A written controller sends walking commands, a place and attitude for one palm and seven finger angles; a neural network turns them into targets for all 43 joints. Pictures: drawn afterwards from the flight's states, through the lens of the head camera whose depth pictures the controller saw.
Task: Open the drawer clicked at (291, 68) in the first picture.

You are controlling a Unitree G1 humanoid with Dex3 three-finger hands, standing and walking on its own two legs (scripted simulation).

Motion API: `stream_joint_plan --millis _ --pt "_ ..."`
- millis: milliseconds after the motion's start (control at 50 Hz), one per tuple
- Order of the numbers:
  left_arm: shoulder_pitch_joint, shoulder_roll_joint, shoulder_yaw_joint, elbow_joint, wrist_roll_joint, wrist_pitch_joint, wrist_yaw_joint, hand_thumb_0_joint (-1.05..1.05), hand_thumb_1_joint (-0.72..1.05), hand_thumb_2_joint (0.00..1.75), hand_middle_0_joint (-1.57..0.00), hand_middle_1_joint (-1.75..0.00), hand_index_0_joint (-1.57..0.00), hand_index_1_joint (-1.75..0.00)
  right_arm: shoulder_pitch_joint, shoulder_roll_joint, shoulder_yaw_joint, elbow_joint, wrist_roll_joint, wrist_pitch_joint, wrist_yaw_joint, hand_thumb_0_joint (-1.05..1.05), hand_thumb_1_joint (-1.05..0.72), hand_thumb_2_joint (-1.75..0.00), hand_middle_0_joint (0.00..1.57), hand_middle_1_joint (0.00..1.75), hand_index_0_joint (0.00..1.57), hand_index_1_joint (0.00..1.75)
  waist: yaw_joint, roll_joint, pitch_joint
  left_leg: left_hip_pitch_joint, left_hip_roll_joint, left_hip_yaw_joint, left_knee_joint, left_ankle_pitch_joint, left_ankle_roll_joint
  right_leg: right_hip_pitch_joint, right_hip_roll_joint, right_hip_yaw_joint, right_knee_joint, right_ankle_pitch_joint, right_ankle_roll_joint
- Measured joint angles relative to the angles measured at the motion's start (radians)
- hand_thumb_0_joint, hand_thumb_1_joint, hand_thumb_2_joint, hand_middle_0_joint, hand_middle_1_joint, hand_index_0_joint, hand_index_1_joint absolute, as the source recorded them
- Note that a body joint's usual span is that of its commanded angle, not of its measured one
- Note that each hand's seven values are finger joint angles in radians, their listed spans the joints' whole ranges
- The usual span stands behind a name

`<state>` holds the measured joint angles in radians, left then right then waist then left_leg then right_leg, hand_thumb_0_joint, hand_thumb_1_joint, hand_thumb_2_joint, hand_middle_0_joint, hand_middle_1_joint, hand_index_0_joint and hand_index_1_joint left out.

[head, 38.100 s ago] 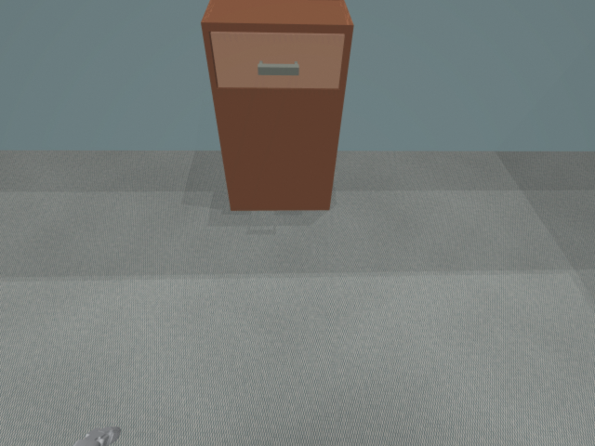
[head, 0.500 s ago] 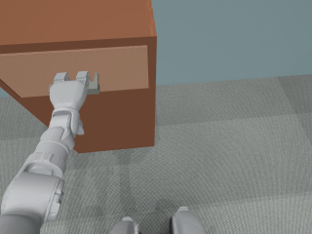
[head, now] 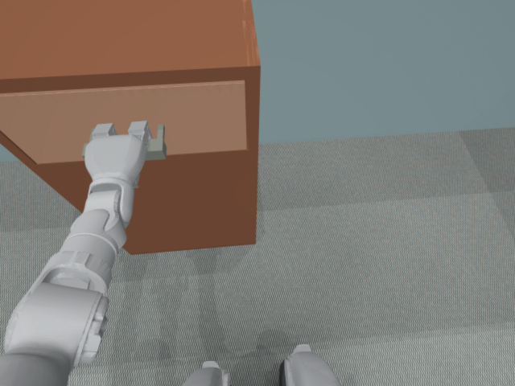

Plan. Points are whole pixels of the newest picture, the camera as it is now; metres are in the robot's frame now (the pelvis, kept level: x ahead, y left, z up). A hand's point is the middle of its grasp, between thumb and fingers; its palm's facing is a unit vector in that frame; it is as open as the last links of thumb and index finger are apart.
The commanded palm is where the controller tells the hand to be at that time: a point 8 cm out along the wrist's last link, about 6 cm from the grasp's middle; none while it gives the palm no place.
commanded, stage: close the thumb around the handle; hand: left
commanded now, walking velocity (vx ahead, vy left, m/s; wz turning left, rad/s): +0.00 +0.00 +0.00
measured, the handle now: (127, 141) +0.52 +0.22 +0.00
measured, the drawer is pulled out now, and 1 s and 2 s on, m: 0.00 0.08 0.20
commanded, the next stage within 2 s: pull the drawer open in 0.16 s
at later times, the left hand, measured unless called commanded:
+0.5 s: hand (129, 182) +0.45 +0.21 -0.02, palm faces -0.06 -0.03 -1.00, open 6.2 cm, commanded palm +0.41 +0.20 +0.04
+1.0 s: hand (126, 215) +0.39 +0.21 -0.02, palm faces -0.03 -0.03 -1.00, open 6.2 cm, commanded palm +0.35 +0.20 +0.04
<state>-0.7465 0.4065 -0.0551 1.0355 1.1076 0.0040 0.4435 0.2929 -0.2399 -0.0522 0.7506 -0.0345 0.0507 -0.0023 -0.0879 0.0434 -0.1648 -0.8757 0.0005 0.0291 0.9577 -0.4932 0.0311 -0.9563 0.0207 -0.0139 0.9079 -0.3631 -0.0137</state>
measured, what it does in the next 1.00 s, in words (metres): stands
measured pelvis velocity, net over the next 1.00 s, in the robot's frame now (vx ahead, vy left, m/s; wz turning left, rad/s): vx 0.02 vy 0.00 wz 0.00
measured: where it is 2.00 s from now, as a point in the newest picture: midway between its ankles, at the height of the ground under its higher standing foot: outside the picture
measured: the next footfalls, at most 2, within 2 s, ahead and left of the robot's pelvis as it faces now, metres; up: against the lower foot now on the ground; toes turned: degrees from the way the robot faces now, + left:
none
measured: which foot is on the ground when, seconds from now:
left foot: down 0.00-1.00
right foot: down 0.00-1.00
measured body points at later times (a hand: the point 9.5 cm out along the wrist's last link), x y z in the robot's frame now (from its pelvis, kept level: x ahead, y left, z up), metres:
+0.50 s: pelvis +0.02 +0.00 +0.01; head +0.13 -0.01 +0.45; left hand +0.45 +0.21 +0.04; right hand +0.06 -0.27 -0.13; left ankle -0.03 +0.10 -0.68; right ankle +0.03 -0.11 -0.68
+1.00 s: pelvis +0.02 +0.00 +0.02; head +0.10 -0.01 +0.46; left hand +0.38 +0.21 +0.04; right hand +0.14 -0.25 -0.11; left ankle -0.03 +0.10 -0.68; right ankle +0.03 -0.11 -0.68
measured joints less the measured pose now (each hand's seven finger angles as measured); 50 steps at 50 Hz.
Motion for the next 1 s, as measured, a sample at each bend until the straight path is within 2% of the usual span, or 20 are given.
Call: stream_joint_plan --millis 60,380,520,740,1000 --pt "0.005 -0.001 0.0 -0.007 -0.001 0.004 -0.002 0.0 0.65 0.8 -0.34 -1.29 -0.37 -1.31 0.001 -0.001 -0.006 -0.003 -0.001 0.001 0.002 0.01 -0.91 -0.9 0.2 0.3 0.21 0.3 0.001 0.003 -0.001 -0.002 0.001 -0.001 0.0 -0.001 -0.002 -0.001 0.001 -0.001 0.0 -0.001 -0.001" --pt "0.072 -0.002 0.013 -0.067 -0.009 0.009 -0.011 0.01 0.67 0.75 -0.3 -1.31 -0.33 -1.33 -0.006 0.0 -0.011 -0.012 0.003 0.012 0.003 0.01 -0.91 -0.9 0.2 0.3 0.21 0.3 0.005 0.004 0.001 0.039 0.008 0.007 -0.029 -0.002 -0.003 0.033 0.01 0.008 -0.025 0.0 -0.002" --pt "0.192 -0.029 0.013 -0.175 -0.017 0.014 -0.004 0.01 0.68 0.74 -0.29 -1.33 -0.33 -1.31 -0.003 0.002 -0.016 -0.025 0.01 0.025 0.004 0.01 -0.91 -0.9 0.2 0.3 0.21 0.3 0.021 0.009 -0.004 0.091 0.011 0.017 -0.067 0.0 0.0 0.081 0.015 0.019 -0.06 0.004 0.002" --pt "0.34 -0.075 -0.026 -0.31 -0.006 0.046 0.027 0.01 0.67 0.77 -0.28 -1.35 -0.33 -1.31 -0.053 0.009 -0.013 -0.046 0.014 0.035 0.005 0.01 -0.91 -0.9 0.2 0.3 0.21 0.3 0.041 0.003 0.0 0.161 0.008 0.01 -0.103 0.004 0.0 0.154 0.012 0.014 -0.096 0.003 0.004" --pt "0.427 -0.112 -0.076 -0.384 -0.002 0.094 0.033 0.02 0.67 0.78 -0.27 -1.33 -0.34 -1.32 -0.096 0.015 -0.006 -0.075 0.018 0.036 -0.003 0.01 -0.91 -0.9 0.2 0.3 0.21 0.3 0.066 0.003 0.007 0.207 0.002 0.0 -0.117 0.008 -0.003 0.202 0.006 0.005 -0.106 0.001 0.001"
